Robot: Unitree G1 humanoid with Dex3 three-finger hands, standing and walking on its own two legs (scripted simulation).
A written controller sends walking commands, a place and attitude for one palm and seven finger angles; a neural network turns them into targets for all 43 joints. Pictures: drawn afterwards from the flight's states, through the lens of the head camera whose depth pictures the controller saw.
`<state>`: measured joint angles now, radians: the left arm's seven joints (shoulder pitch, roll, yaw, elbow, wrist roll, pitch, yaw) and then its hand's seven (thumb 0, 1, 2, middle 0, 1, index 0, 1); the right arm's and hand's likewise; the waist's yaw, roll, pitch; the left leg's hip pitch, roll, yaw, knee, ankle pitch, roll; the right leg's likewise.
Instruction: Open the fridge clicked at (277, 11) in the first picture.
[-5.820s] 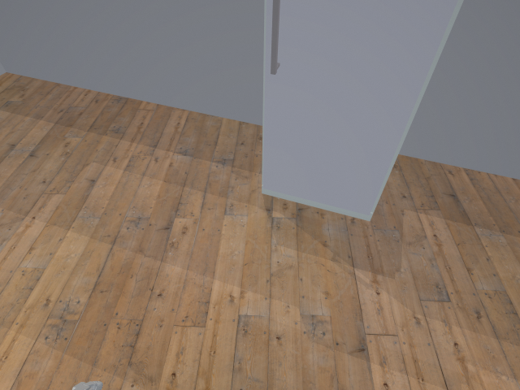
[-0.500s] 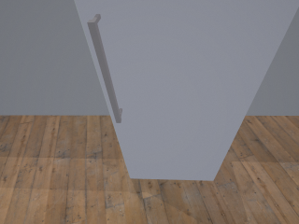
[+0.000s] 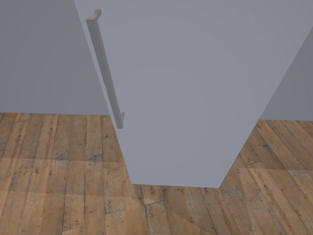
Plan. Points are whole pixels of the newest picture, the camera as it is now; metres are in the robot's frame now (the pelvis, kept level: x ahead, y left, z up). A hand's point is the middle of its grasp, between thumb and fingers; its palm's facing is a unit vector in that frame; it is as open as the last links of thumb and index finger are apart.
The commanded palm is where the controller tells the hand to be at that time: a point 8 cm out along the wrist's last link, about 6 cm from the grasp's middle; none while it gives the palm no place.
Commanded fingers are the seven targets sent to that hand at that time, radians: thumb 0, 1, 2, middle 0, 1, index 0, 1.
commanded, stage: come to a stop and stand still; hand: left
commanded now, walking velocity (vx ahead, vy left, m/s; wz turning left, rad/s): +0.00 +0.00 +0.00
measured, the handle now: (111, 81) +0.48 +0.16 +0.14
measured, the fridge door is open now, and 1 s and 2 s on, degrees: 0 0 0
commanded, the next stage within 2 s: look again from close up in 0.04 s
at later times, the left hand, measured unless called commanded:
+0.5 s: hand out of the picture +0.02 +0.17 -0.17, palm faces +0.04 -0.98 -0.21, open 7.4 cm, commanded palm none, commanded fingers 0.00 0.90 0.90 -0.20 -0.30 -0.20 -0.30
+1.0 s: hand out of the picture +0.06 +0.19 -0.15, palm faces +0.15 -0.96 -0.22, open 7.3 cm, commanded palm +0.11 +0.23 -0.07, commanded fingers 0.00 0.81 0.86 -0.21 -0.36 -0.21 -0.36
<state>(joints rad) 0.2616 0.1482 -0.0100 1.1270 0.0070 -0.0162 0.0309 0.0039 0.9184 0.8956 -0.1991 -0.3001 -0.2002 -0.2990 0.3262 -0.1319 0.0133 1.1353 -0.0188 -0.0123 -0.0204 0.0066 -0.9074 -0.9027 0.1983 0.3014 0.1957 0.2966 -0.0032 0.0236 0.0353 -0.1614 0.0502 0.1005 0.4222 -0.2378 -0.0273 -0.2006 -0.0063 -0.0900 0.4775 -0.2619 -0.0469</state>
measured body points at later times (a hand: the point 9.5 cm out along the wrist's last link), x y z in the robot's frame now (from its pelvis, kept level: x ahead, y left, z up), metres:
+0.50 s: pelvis +0.02 +0.00 +0.00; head +0.03 -0.02 +0.45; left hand +0.02 +0.22 -0.15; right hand +0.02 -0.22 -0.17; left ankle -0.01 +0.14 -0.74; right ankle +0.00 -0.08 -0.74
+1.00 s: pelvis +0.01 +0.00 +0.00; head +0.03 -0.01 +0.45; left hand +0.05 +0.24 -0.14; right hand +0.03 -0.22 -0.16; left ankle -0.01 +0.14 -0.74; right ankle +0.00 -0.08 -0.74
